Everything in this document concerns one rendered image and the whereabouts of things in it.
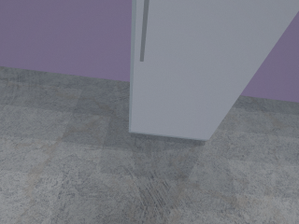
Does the fridge door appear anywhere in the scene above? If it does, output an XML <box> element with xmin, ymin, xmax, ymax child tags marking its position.
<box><xmin>131</xmin><ymin>0</ymin><xmax>299</xmax><ymax>140</ymax></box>

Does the handle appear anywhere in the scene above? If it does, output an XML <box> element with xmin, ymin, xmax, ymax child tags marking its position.
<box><xmin>139</xmin><ymin>0</ymin><xmax>150</xmax><ymax>62</ymax></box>

